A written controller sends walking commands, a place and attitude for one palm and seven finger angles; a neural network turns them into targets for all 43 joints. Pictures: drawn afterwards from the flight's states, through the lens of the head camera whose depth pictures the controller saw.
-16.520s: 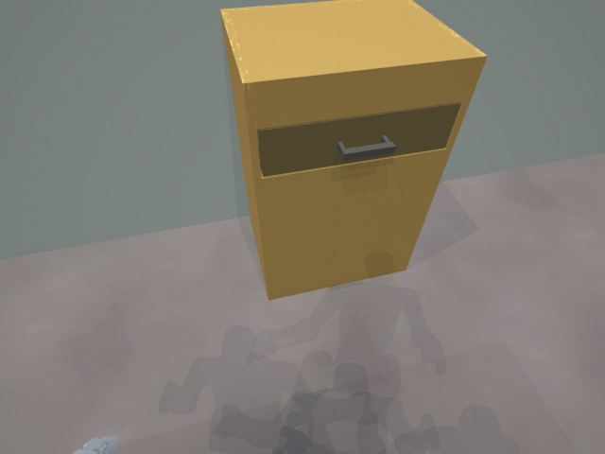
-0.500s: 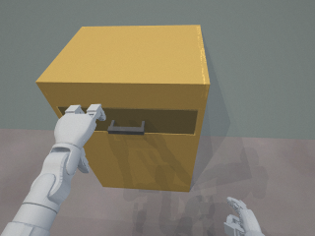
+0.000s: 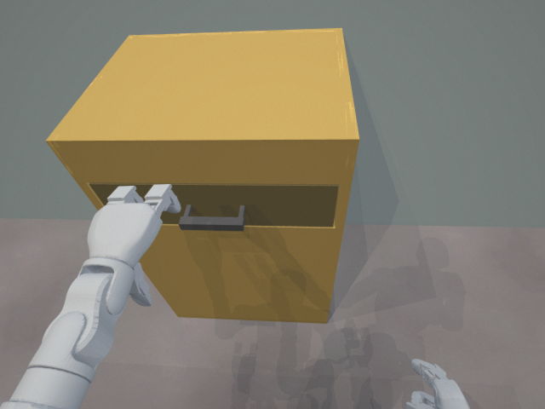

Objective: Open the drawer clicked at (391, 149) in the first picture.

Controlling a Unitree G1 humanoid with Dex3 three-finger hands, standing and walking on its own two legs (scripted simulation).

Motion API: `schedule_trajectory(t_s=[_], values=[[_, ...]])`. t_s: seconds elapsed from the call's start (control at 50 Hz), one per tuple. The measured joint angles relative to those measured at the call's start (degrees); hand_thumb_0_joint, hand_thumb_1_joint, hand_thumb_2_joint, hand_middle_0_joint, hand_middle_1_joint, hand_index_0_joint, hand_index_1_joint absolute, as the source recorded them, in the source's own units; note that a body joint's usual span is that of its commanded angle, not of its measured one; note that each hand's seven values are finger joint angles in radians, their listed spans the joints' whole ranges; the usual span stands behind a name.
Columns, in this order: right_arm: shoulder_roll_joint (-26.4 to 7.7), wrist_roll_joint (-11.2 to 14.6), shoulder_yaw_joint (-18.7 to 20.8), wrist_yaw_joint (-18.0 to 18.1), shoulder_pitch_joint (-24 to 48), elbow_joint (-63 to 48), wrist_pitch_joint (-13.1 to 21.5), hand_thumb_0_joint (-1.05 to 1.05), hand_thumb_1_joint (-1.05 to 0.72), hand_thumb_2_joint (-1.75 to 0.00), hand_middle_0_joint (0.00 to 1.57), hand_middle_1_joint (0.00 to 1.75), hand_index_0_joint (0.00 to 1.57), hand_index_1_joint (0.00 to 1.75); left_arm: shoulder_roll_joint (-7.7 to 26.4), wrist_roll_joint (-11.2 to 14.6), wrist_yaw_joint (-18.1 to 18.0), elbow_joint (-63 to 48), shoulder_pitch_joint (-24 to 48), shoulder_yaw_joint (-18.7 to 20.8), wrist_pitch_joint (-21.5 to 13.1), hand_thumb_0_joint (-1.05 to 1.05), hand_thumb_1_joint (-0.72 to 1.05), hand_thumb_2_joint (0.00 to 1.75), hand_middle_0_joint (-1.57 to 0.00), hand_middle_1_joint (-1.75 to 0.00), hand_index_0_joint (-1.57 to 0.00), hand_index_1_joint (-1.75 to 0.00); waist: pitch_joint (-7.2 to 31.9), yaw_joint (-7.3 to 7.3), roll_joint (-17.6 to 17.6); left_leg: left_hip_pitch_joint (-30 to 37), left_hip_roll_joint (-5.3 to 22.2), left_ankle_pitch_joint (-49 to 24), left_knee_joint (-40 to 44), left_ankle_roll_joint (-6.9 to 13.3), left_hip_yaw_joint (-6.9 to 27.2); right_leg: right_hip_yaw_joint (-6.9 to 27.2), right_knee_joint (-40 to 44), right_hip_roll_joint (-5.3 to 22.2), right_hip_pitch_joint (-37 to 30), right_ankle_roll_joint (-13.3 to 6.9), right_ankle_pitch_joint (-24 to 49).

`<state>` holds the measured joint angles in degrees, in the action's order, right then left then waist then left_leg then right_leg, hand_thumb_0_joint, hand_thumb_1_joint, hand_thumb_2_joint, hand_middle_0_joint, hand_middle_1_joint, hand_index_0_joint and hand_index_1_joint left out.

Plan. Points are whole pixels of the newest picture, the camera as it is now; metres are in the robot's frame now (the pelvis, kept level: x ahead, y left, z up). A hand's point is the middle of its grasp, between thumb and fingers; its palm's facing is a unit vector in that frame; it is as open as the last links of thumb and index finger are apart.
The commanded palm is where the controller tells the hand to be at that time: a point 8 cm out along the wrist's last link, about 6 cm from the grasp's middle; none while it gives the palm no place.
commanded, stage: move the hooked fingers above the handle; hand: left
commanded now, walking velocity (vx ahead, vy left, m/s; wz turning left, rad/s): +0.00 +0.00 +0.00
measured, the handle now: (213, 216) +0.49 +0.21 -0.08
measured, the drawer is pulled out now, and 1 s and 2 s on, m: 0.00 0.00 0.00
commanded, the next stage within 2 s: none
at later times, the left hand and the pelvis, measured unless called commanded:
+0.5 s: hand (173, 233) +0.36 +0.22 +0.04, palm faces -0.01 -0.03 -1.00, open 13.8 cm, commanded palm +0.34 +0.23 +0.09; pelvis +0.00 -0.03 -0.01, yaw -1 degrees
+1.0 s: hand (187, 223) +0.40 +0.22 +0.00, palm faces -0.01 -0.03 -1.00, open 13.8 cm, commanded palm +0.38 +0.23 +0.05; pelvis -0.01 -0.02 -0.02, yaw -1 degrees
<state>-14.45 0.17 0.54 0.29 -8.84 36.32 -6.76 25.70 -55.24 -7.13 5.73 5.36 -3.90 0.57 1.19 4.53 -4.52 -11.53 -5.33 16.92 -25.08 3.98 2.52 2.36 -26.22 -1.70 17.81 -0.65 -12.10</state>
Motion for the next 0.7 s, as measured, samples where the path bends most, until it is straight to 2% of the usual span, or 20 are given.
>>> schedule_trajectory(t_s=[0.24,0.38,0.5,0.7], values=[[0.51,0.14,-0.34,1.82,1.20,-0.85,0.56,0.01,-0.90,-0.90,0.20,0.30,0.20,0.30,0.60,-1.84,-1.31,10.71,6.22,0.33,-2.37,0.00,-0.49,0.30,-0.32,-1.20,-0.32,-1.20,0.54,0.01,1.24,-3.61,1.04,0.93,-2.81,-1.33,0.39,-0.74,-2.72,-1.08,3.59,-1.49,-0.70],[-0.12,0.21,0.68,2.60,-0.59,-0.27,0.92,0.01,-0.90,-0.90,0.20,0.30,0.20,0.30,1.05,-2.36,-2.41,17.63,11.33,0.85,-4.48,0.00,-0.49,0.30,-0.32,-1.20,-0.32,-1.20,1.48,-1.15,1.54,-7.26,1.33,2.02,-5.58,-1.79,0.50,-1.09,-5.19,-1.45,7.15,-1.96,-1.56],[-0.59,0.20,1.56,2.46,-2.56,0.03,0.36,0.01,-0.90,-0.90,0.20,0.30,0.20,0.30,0.92,-2.82,-4.04,20.48,12.41,2.45,-5.82,0.00,-0.49,0.30,-0.32,-1.20,-0.32,-1.20,2.47,-2.45,1.67,-9.74,1.56,2.81,-7.12,-1.90,-0.41,-0.35,-7.03,-1.85,10.04,-2.08,-2.12],[-0.75,0.53,2.35,2.57,-4.65,0.97,-0.01,0.01,-0.90,-0.90,0.20,0.30,0.20,0.30,0.76,-3.90,-7.68,26.94,15.20,3.25,-5.46,0.00,-0.49,0.30,-0.32,-1.20,-0.32,-1.20,3.27,-3.91,1.63,-13.05,1.54,3.68,-9.42,-1.76,-0.92,-0.03,-9.11,-1.94,13.36,-1.93,-2.71]])
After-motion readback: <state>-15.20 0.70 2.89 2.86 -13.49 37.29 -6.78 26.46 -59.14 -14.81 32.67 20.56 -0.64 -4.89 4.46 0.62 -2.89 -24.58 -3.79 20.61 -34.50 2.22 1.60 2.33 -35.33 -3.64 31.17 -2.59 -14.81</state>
